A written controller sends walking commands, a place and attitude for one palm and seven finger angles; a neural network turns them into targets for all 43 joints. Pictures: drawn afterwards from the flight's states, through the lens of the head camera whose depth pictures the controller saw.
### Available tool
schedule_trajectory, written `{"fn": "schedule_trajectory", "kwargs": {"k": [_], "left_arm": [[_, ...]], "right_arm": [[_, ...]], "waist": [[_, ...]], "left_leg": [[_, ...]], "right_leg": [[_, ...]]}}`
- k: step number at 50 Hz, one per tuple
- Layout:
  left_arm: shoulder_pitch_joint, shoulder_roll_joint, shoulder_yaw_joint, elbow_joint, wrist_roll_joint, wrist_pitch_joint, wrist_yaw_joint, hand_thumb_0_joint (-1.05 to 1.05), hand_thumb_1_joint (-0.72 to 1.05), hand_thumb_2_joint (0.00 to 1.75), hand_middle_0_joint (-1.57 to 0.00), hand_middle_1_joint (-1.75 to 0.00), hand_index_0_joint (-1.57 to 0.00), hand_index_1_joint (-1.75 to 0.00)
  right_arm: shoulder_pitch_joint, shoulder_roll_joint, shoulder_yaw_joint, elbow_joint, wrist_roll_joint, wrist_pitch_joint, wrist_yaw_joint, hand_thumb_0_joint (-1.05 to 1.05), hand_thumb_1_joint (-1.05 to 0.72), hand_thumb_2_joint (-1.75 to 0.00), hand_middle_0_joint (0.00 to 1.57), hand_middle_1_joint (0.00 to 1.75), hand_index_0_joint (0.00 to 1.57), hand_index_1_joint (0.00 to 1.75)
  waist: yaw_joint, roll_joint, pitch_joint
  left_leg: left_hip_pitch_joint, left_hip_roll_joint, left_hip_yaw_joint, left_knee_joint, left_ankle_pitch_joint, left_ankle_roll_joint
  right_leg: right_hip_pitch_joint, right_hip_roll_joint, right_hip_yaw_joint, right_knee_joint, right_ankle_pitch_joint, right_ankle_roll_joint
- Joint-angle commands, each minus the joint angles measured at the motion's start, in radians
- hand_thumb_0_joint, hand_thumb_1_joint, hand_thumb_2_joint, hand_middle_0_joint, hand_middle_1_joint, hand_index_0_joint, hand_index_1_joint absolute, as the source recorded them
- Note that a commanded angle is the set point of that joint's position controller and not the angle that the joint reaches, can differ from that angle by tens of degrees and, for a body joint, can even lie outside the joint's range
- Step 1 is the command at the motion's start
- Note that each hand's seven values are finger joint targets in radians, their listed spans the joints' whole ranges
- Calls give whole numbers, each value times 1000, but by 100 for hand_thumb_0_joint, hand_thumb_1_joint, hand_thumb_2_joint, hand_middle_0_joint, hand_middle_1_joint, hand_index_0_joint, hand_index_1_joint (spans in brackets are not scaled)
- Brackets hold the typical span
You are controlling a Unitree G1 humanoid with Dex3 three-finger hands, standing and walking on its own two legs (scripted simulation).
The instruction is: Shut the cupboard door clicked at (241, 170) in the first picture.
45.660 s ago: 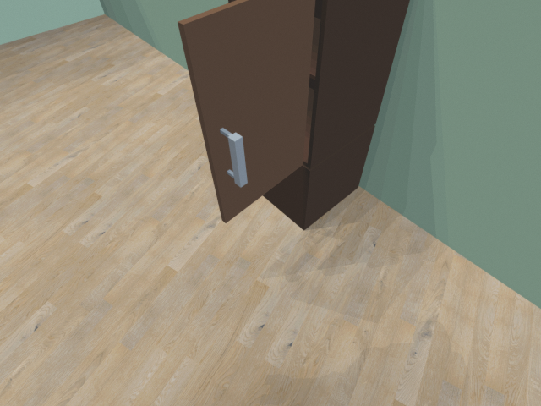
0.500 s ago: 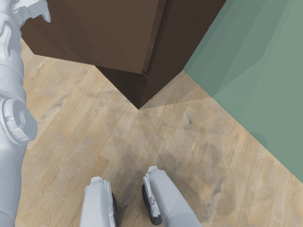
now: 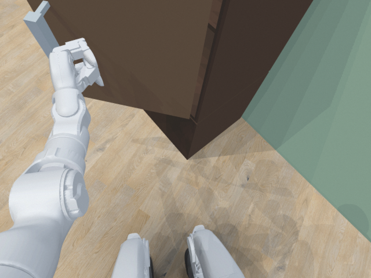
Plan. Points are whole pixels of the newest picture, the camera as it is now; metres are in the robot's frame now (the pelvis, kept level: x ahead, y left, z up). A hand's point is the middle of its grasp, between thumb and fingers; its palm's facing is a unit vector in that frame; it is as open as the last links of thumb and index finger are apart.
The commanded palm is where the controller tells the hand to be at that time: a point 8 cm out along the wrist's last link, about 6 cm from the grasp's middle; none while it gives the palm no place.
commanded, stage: pull the fist back off the door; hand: left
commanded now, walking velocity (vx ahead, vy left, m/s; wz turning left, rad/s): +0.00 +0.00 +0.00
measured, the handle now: (55, 41) +0.65 +0.22 +0.04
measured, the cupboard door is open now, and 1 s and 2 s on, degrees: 39 39 39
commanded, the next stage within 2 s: draw the hand back to the body in 0.32 s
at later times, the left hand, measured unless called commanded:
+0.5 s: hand (94, 85) +0.51 +0.13 +0.06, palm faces +0.15 -0.99 -0.03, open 3.1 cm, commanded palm +0.45 +0.17 +0.06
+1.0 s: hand (28, 133) +0.36 +0.18 +0.15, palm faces +0.09 -0.99 -0.11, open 3.1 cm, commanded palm +0.32 +0.23 +0.17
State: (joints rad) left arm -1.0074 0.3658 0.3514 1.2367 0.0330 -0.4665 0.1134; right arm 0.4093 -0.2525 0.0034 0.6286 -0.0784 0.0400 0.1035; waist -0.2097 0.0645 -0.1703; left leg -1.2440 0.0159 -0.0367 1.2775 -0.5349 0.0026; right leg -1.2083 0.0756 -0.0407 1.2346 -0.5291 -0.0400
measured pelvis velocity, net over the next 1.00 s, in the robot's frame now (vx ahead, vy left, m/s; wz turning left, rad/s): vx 0.02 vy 0.01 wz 0.02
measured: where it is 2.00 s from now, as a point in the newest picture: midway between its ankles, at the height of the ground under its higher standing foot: outside the picture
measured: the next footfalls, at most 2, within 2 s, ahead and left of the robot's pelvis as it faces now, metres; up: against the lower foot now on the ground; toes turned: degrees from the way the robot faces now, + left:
none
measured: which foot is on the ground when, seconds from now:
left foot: down 0.00-1.00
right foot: down 0.00-1.00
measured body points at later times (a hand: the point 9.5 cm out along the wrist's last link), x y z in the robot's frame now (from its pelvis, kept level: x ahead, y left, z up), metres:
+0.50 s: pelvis +0.00 +0.01 +0.00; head +0.14 +0.01 +0.43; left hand +0.49 +0.18 +0.06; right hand +0.05 -0.24 -0.12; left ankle +0.02 +0.12 -0.62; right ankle +0.02 -0.10 -0.62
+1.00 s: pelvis +0.02 +0.01 +0.08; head +0.05 +0.00 +0.53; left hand +0.35 +0.23 +0.16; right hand +0.17 -0.24 -0.02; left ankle +0.02 +0.12 -0.62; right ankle +0.02 -0.10 -0.62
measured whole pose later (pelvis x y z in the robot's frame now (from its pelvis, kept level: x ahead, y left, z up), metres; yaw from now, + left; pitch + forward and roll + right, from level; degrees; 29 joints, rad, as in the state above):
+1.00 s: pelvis +0.02 +0.01 +0.08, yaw +1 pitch +10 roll -1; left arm -0.14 0.22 0.09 0.37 -0.12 -0.29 -0.01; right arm 0.26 -0.25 -0.01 0.54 0.04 0.05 -0.01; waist -0.03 0.04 -0.12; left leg -0.61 -0.02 -0.01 0.86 -0.42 0.02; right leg -0.59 0.04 0.00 0.84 -0.42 -0.02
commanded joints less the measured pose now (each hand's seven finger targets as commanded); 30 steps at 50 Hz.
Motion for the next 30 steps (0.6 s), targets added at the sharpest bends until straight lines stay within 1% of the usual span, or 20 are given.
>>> {"fn": "schedule_trajectory", "kwargs": {"k": [1, 2, 4, 6, 7, 8, 11, 12, 13, 16, 17, 18, 19, 21, 22, 23, 25, 26, 27, 30], "left_arm": [[-351, 81, -43, -226, -37, -99, -18, 0, 90, 90, -130, -150, -130, -150], [-366, 54, -61, -279, -48, -119, -18, 0, 90, 90, -130, -150, -130, -150], [-365, 43, -68, -325, -54, -148, -15, 0, 90, 90, -130, -150, -130, -150], [-380, 31, -83, -356, -47, -173, -3, 0, 90, 90, -130, -150, -130, -150], [-388, 41, -81, -389, -42, -187, 5, 0, 90, 90, -130, -150, -130, -150], [-356, 35, -84, -384, -35, -192, 12, 0, 90, 90, -130, -150, -130, -150], [-325, 8, -107, -369, -16, -191, 34, 0, 90, 90, -130, -150, -130, -150], [-289, 14, -91, -350, -18, -185, 40, 0, 90, 90, -130, -150, -130, -150], [-302, 32, -83, -338, -16, -179, 46, 0, 90, 90, -130, -150, -130, -150], [-296, 66, -51, -295, -17, -161, 56, 0, 90, 90, -130, -150, -130, -150], [-292, 75, -40, -290, -18, -161, 57, 0, 90, 90, -130, -150, -130, -150], [-292, 48, -65, -267, -16, -159, 51, 0, 90, 90, -130, -150, -130, -150], [-298, 68, -46, -263, -21, -161, 49, 0, 90, 90, -130, -150, -130, -150], [-292, 48, -63, -262, -22, -167, 36, 0, 90, 90, -130, -150, -130, -150], [-301, 32, -78, -290, -26, -179, 27, 0, 90, 90, -130, -150, -130, -150], [-225, 47, -51, -312, -35, -182, 19, 0, 90, 90, -130, -150, -130, -150], [-152, 43, -61, -423, -58, -179, -5, 0, 90, 90, -130, -150, -130, -150], [-93, 26, -76, -477, -71, -165, -18, 0, 90, 90, -130, -150, -130, -150], [-20, 23, -79, -502, -83, -144, -29, 0, 90, 90, -130, -150, -130, -150], [105, -1, -104, -625, -121, -66, -48, 0, 90, 90, -130, -150, -130, -150]], "right_arm": [[166, -155, -67, -33, 11, -9, -16, 0, -90, -90, 20, 30, 20, 30], [159, -154, -70, -37, 10, -10, -18, 0, -90, -90, 20, 30, 20, 30], [139, -152, -76, -32, 11, -12, -20, 0, -90, -90, 20, 30, 20, 30], [127, -149, -79, -24, 9, -9, -22, 0, -90, -90, 20, 30, 20, 30], [130, -150, -80, -23, 7, -9, -25, 0, -90, -90, 20, 30, 20, 30], [116, -148, -82, -23, 8, -7, -25, 0, -90, -90, 20, 30, 20, 30], [98, -143, -81, -22, 7, 1, -28, 0, -90, -90, 20, 30, 20, 30], [100, -145, -80, -24, 7, 4, -31, 0, -90, -90, 20, 30, 20, 30], [88, -146, -78, -22, 9, 7, -34, 0, -90, -90, 20, 30, 20, 30], [73, -141, -71, -25, 10, 14, -41, 0, -90, -90, 20, 30, 20, 30], [77, -144, -70, -30, 10, 14, -46, 0, -90, -90, 20, 30, 20, 30], [66, -138, -67, -31, 11, 13, -46, 0, -90, -90, 20, 30, 20, 30], [65, -140, -66, -29, 11, 12, -48, 0, -90, -90, 20, 30, 20, 30], [62, -139, -68, -32, 9, 10, -47, 0, -90, -90, 20, 30, 20, 30], [68, -140, -68, -34, 6, 8, -46, 0, -90, -90, 20, 30, 20, 30], [63, -142, -72, -46, 12, 9, -44, 0, -90, -90, 20, 30, 20, 30], [48, -142, -76, -73, 22, 16, -43, 0, -90, -90, 20, 30, 20, 30], [47, -139, -75, -87, 29, 18, -41, 0, -90, -90, 20, 30, 20, 30], [49, -141, -76, -99, 37, 21, -42, 0, -90, -90, 20, 30, 20, 30], [40, -135, -75, -126, 65, 31, -54, 0, -90, -90, 20, 30, 20, 30]], "waist": [[-27, -13, -459], [-21, 22, -495], [-10, 58, -536], [-8, 67, -540], [-4, 80, -555], [6, 96, -568], [4, 65, -542], [10, 42, -540], [4, 35, -530], [7, -5, -487], [7, -25, -493], [4, -10, -477], [2, -34, -474], [1, -32, -480], [7, 9, -509], [47, 16, -554], [82, 72, -631], [98, 70, -657], [108, 61, -657], [112, -48, -549]], "left_leg": [[263, -22, 12, -107, 271, 37], [312, -23, 9, -108, 292, 33], [370, -21, 6, -105, 325, 27], [403, -21, 1, -107, 327, 25], [430, -20, -2, -108, 349, 25], [446, -20, -3, -109, 360, 21], [438, -21, -3, -118, 344, 21], [434, -20, -4, -120, 354, 22], [417, -21, -2, -123, 341, 22], [336, -28, 10, -126, 284, 28], [342, -27, 6, -129, 290, 29], [332, -29, 8, -131, 282, 27], [319, -27, 8, -125, 278, 30], [321, -28, 8, -125, 285, 29], [376, -25, 1, -127, 324, 24], [417, -24, 3, -139, 352, 18], [530, -19, 8, -168, 438, 9], [560, -20, 11, -183, 471, 8], [593, -16, 9, -201, 501, 5], [574, -17, 22, -274, 460, 18]], "right_leg": [[355, -26, 63, -182, 370, 26], [344, -27, 57, -172, 385, 23], [329, -29, 52, -164, 398, 22], [311, -29, 47, -162, 382, 22], [309, -29, 45, -153, 397, 20], [303, -30, 43, -151, 399, 19], [304, -30, 38, -155, 384, 22], [314, -29, 36, -153, 397, 22], [319, -33, 38, -156, 393, 25], [363, -35, 55, -173, 375, 30], [365, -34, 53, -166, 381, 28], [355, -36, 50, -168, 372, 29], [360, -35, 55, -169, 373, 30], [361, -35, 55, -165, 382, 29], [342, -34, 45, -152, 399, 23], [369, -32, 43, -155, 409, 19], [414, -30, 36, -166, 465, 14], [458, -28, 33, -177, 494, 13], [474, -25, 28, -188, 512, 11], [574, -22, 27, -266, 528, 23]]}}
